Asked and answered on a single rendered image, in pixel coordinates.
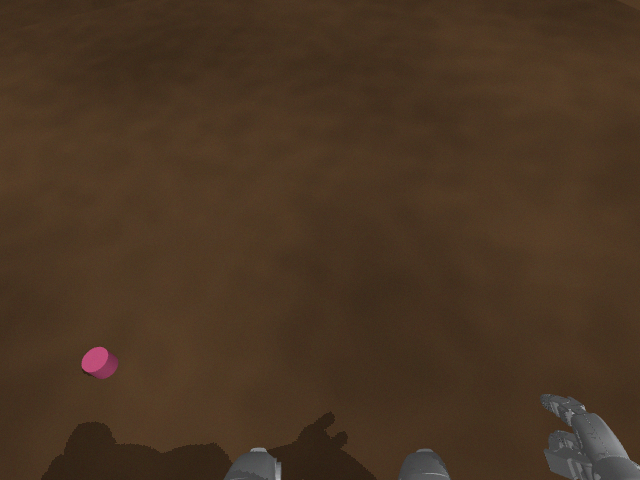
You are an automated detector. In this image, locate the right robot arm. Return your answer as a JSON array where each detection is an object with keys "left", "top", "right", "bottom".
[{"left": 591, "top": 456, "right": 640, "bottom": 480}]

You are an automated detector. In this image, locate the right robot hand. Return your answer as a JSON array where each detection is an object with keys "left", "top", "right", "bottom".
[{"left": 540, "top": 394, "right": 630, "bottom": 480}]

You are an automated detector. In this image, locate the tin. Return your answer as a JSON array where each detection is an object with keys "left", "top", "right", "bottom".
[{"left": 82, "top": 347, "right": 118, "bottom": 379}]

